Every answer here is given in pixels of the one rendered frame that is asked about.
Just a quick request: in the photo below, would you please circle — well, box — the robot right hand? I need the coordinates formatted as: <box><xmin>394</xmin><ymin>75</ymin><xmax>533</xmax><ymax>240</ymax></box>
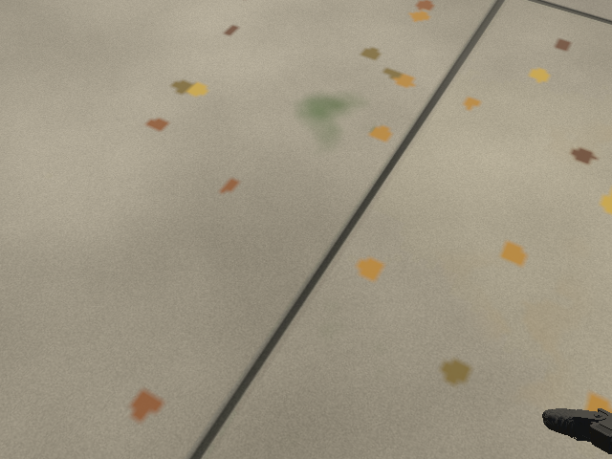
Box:
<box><xmin>542</xmin><ymin>408</ymin><xmax>612</xmax><ymax>454</ymax></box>

